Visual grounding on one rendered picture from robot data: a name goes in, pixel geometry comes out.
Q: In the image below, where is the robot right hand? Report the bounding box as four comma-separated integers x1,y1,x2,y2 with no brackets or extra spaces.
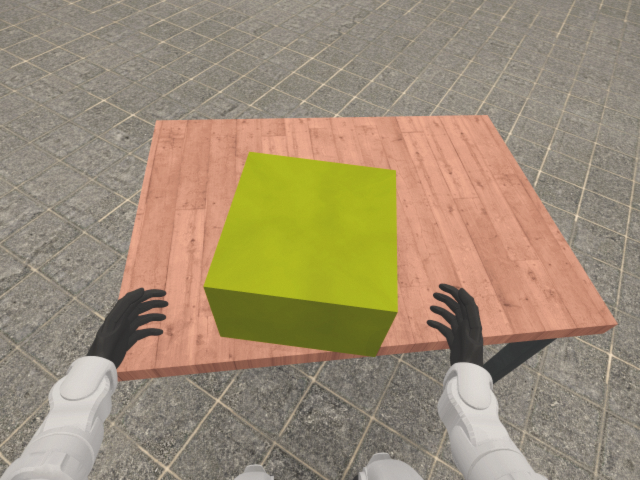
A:
427,284,483,368

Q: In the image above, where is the robot right forearm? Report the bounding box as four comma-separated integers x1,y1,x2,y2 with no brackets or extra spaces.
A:
437,362,548,480

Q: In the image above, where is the robot left hand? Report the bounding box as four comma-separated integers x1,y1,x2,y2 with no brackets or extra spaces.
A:
86,288,168,369

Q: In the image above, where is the robot right thigh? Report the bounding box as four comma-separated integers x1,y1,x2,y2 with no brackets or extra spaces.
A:
358,459,424,480

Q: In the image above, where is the robot right shin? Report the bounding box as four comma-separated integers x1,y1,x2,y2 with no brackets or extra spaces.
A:
366,453,391,467

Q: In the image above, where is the table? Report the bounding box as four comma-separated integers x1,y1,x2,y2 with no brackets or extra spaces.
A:
116,115,618,384

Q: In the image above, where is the robot left forearm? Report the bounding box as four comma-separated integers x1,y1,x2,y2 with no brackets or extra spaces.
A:
0,356,118,480

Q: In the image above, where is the carton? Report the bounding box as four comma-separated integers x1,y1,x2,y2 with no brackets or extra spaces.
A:
203,152,398,357

